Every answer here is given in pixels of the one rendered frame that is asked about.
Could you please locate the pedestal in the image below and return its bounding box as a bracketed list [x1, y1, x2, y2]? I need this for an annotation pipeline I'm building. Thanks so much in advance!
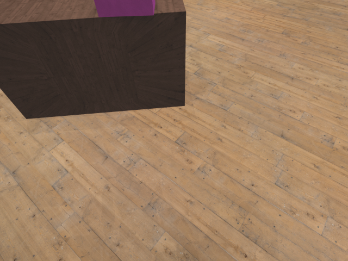
[0, 0, 186, 119]

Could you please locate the carton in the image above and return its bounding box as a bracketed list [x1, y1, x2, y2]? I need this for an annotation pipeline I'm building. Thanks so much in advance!
[94, 0, 155, 17]

